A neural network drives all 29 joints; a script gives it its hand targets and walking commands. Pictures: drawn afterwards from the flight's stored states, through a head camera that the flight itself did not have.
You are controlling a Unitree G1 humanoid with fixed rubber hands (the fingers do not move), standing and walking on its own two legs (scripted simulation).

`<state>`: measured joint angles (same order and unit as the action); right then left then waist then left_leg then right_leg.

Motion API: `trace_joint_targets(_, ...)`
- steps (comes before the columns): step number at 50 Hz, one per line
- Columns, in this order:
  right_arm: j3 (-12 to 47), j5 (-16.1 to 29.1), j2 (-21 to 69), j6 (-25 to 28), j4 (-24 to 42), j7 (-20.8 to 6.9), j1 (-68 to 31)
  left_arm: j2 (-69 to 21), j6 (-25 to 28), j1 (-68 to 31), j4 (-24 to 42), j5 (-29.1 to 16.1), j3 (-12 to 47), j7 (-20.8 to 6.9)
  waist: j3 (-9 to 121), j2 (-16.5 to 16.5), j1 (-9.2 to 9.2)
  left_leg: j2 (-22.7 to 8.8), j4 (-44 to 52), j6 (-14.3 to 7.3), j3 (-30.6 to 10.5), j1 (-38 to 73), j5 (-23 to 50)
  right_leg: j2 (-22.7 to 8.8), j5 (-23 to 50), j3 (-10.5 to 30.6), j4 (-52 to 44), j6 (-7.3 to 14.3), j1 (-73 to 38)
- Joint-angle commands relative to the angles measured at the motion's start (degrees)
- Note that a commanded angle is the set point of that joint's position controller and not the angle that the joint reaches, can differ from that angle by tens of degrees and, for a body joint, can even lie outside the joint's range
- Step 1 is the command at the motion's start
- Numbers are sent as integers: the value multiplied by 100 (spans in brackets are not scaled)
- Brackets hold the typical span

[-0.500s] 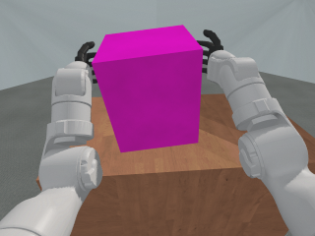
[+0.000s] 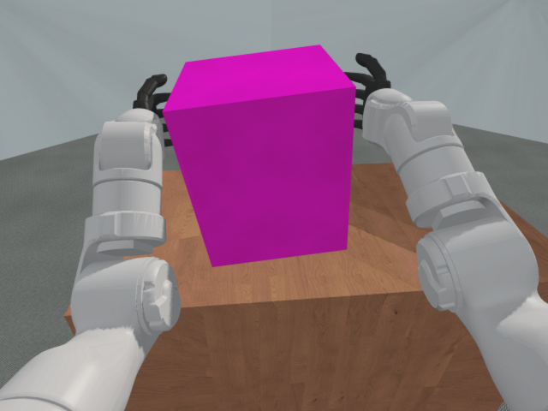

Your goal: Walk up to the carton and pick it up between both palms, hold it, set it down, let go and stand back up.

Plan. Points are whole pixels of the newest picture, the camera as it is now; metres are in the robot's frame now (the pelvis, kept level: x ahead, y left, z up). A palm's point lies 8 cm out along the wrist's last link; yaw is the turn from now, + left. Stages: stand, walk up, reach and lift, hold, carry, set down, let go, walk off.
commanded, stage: hold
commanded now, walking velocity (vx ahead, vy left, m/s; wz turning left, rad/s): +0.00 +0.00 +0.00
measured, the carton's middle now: (266, 155) +0.40 +0.00 +0.26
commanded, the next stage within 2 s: none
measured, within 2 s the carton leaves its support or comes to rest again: neither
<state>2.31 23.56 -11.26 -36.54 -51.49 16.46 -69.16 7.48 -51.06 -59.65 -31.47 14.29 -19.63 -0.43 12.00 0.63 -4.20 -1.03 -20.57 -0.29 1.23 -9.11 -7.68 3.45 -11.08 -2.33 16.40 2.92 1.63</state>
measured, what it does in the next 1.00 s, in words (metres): stands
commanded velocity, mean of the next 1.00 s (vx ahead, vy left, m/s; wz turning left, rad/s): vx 0.00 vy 0.00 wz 0.00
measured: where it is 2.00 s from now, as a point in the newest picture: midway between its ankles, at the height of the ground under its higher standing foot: outside the picture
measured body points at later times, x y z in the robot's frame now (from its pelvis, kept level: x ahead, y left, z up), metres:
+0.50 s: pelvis +0.00 +0.00 +0.00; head -0.11 +0.02 +0.44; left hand +0.38 +0.17 +0.32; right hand +0.38 -0.14 +0.35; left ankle +0.04 +0.11 -0.75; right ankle -0.02 -0.09 -0.75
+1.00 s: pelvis +0.00 +0.00 +0.00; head -0.11 +0.02 +0.44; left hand +0.38 +0.17 +0.32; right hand +0.38 -0.14 +0.35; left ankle +0.04 +0.11 -0.75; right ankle -0.02 -0.09 -0.75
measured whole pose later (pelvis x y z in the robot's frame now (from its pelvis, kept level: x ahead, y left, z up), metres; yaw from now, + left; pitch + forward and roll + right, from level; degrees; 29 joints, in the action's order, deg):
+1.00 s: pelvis +0.00 +0.00 +0.00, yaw +0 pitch -4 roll -1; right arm 2.1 23.7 -11.4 -36.7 -52.1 16.4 -69.5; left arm 7.5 -50.4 -60.1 -32.5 13.7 -19.7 0.1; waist 12.2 0.8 -4.1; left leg -0.8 -20.9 -0.2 0.2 -9.4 -7.9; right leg 3.7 -11.0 -1.6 16.3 2.9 1.7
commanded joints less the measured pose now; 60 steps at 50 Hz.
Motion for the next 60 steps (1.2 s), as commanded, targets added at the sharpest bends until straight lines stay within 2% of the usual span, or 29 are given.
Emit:
trace_joint_targets(1,616,816,3401,21,1341,-852,-4175,-3110,507,-4451,859,-1113,1552,-783,1171,-229,10,114,150,169,-307,1011,643,-95,1120,383,-314,-565,501)
trace_joint_targets(9,544,775,3394,20,1228,-837,-4198,-3078,536,-4478,696,-1089,1490,-794,1099,-219,-11,125,164,151,-313,952,532,-131,1082,417,-331,-573,540)
trace_joint_targets(21,556,816,3357,31,1286,-799,-4150,-3099,544,-4442,791,-1102,1548,-780,1176,-327,-59,132,119,197,-336,1010,688,-127,1274,411,-302,-575,462)
trace_joint_targets(33,657,886,3399,20,1440,-813,-4152,-3183,528,-4426,964,-1157,1629,-718,1271,-300,-27,116,86,219,-369,1062,820,-85,1331,391,-283,-567,433)
trace_joint_targets(41,608,841,3399,0,1333,-839,-4182,-3160,527,-4446,817,-1138,1564,-720,1160,-231,-3,110,137,192,-371,989,631,-96,1139,414,-315,-562,506)
trace_joint_targets(60,575,884,3380,6,1305,-834,-4199,-3206,556,-4480,806,-1170,1598,-689,1234,-326,-39,120,91,235,-395,988,703,-98,1228,435,-300,-549,483)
